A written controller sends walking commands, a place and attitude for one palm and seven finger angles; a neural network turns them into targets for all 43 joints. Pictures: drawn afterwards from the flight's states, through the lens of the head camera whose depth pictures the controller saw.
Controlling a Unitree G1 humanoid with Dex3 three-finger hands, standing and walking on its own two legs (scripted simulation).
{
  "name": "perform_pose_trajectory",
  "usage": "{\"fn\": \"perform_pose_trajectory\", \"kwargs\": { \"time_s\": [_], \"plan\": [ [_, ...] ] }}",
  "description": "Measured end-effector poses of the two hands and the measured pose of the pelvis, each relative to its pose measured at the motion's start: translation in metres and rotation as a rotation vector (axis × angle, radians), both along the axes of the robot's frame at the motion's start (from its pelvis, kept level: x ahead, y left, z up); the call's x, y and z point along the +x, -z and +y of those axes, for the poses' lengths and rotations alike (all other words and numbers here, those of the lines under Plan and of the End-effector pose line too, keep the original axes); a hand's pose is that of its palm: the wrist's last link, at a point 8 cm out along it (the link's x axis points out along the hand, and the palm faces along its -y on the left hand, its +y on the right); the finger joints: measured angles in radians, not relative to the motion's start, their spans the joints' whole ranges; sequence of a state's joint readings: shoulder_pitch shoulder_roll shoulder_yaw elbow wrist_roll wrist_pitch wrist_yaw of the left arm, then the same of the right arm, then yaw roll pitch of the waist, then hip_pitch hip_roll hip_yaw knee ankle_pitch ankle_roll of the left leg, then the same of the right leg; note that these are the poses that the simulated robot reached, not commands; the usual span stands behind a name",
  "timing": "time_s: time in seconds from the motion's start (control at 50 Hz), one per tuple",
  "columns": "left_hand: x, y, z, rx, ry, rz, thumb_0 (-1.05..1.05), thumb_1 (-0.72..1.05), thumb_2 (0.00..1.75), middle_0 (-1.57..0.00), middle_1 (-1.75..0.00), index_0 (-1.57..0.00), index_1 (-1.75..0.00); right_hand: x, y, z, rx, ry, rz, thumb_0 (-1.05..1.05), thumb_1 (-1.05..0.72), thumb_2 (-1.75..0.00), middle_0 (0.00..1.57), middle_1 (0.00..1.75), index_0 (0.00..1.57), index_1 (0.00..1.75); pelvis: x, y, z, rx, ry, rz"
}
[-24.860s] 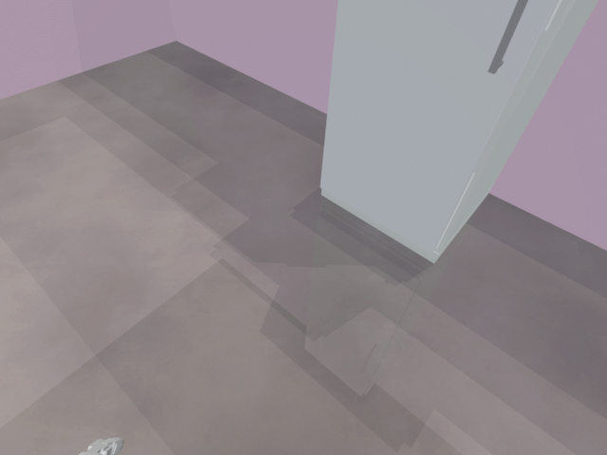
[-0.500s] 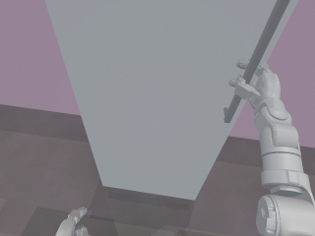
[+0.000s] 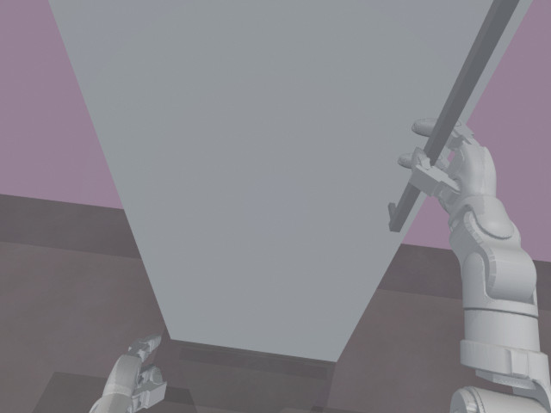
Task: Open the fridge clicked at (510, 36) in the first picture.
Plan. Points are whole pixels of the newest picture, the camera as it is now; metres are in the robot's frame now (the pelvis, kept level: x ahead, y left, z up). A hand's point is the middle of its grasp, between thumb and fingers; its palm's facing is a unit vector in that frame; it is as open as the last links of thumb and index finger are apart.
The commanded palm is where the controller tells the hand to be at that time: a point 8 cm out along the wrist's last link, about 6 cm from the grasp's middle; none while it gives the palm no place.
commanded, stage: pull the door a little, standing still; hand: right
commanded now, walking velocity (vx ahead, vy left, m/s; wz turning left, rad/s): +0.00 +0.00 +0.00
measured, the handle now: (434, 130) +0.44 -0.18 +0.24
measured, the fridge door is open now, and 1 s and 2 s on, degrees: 0 1 15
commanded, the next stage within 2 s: walk backward, drawing the door open in 0.30 s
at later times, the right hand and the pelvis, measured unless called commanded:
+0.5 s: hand (421, 175) +0.37 -0.16 +0.21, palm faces +0.07 +0.97 -0.21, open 6.4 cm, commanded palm +0.33 -0.21 +0.20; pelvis +0.09 -0.01 +0.02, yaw +8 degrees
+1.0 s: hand (416, 171) +0.39 -0.16 +0.20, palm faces +0.27 +0.93 -0.24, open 6.5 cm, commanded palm +0.35 -0.20 +0.20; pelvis +0.14 +0.02 +0.00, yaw -5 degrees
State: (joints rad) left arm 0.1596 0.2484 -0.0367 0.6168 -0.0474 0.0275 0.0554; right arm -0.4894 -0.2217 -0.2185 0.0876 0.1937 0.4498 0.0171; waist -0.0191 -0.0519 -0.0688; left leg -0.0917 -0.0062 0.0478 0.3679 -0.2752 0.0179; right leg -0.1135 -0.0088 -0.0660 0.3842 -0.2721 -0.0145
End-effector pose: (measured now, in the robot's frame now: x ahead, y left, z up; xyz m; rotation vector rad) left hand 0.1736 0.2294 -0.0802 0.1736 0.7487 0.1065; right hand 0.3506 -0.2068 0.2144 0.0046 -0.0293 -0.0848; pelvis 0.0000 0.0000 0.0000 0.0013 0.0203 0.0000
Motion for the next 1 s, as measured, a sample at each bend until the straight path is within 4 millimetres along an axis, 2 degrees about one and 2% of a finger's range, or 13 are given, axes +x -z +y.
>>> {"fn": "perform_pose_trajectory", "kwargs": {
  "time_s": [0.12, 0.28, 0.36, 0.44, 0.54, 0.64, 0.74, 0.88, 0.94, 1.0],
  "plan": [
    [0.01, -0.009, -0.008, -0.038, -0.005, -0.027, 0.01, 0.9, 0.9, -0.2, -0.3, -0.2, -0.3, -0.002, -0.001, 0.002, -0.004, 0.011, 0.012, 0.01, -0.8, -0.84, 0.28, 1.34, 0.27, 1.31, 0.011, -0.008, -0.001, -0.007, -0.025, 0.0],
    [0.029, -0.007, -0.003, -0.052, -0.038, -0.052, 0.01, 0.9, 0.9, -0.2, -0.3, -0.2, -0.3, -0.004, 0.003, 0.002, -0.046, -0.005, -0.052, 0.0, -0.81, -0.84, 0.29, 1.36, 0.2, 1.25, 0.035, -0.002, -0.001, -0.007, -0.093, 0.031],
    [0.036, -0.01, 0.001, -0.057, -0.07, -0.031, 0.01, 0.9, 0.9, -0.2, -0.3, -0.2, -0.3, -0.008, 0.002, 0.002, -0.054, -0.014, -0.038, 0.0, -0.81, -0.84, 0.28, 1.34, 0.19, 1.26, 0.054, -0.009, -0.004, -0.006, -0.136, 0.047],
    [0.05, -0.021, 0.004, -0.048, -0.099, -0.038, 0.02, 0.9, 0.9, -0.2, -0.3, -0.2, -0.3, -0.013, -0.002, 0.002, -0.099, -0.027, -0.032, 0.01, -0.8, -0.84, 0.28, 1.32, 0.18, 1.29, 0.08, -0.019, -0.006, 0.001, -0.186, 0.052],
    [0.067, -0.028, 0.012, 0.06, -0.059, -0.013, 0.01, 0.9, 0.9, -0.2, -0.3, -0.2, -0.3, -0.003, -0.005, -0.009, -0.264, -0.041, -0.201, 0.03, -0.67, -0.8, 0.35, 1.34, 0.26, 1.34, 0.094, -0.019, -0.01, 0.015, -0.096, 0.045],
    [0.087, -0.015, 0.011, 0.145, -0.028, 0.048, 0.01, 0.9, 0.9, -0.2, -0.3, -0.2, -0.3, 0.004, 0.004, -0.014, -0.265, -0.072, -0.356, -0.01, -0.62, -0.79, 0.41, 1.37, 0.28, 1.3, 0.109, -0.003, -0.023, 0.061, -0.089, -0.011],
    [0.102, 0.002, -0.013, 0.06, -0.042, 0.079, 0.01, 0.9, 0.9, -0.2, -0.3, -0.2, -0.3, 0.013, 0.007, -0.014, -0.267, -0.039, -0.396, -0.04, -0.63, -0.8, 0.45, 1.38, 0.27, 1.26, 0.125, 0.001, -0.024, 0.05, -0.027, -0.035],
    [0.122, 0.013, -0.056, -0.057, 0.07, 0.063, 0.01, 0.9, 0.9, -0.2, -0.3, -0.2, -0.3, 0.011, 0.006, -0.01, -0.292, 0.033, -0.378, -0.04, -0.63, -0.83, 0.47, 1.39, 0.25, 1.28, 0.133, 0.0, -0.005, 0.011, 0.057, -0.056],
    [0.133, 0.016, -0.062, -0.094, 0.115, 0.041, 0.01, 0.9, 0.9, -0.2, -0.3, -0.2, -0.3, 0.009, 0.006, -0.006, -0.304, 0.084, -0.361, -0.04, -0.65, -0.84, 0.46, 1.4, 0.25, 1.29, 0.138, 0.0, 0.006, 0.005, 0.079, -0.061],
    [0.147, 0.018, -0.057, -0.111, 0.151, 0.019, 0.01, 0.9, 0.9, -0.2, -0.3, -0.2, -0.3, 0.007, 0.005, -0.002, -0.318, 0.147, -0.342, -0.04, -0.66, -0.85, 0.46, 1.4, 0.24, 1.29, 0.143, 0.0, 0.02, 0.001, 0.094, -0.055]
  ]
}}
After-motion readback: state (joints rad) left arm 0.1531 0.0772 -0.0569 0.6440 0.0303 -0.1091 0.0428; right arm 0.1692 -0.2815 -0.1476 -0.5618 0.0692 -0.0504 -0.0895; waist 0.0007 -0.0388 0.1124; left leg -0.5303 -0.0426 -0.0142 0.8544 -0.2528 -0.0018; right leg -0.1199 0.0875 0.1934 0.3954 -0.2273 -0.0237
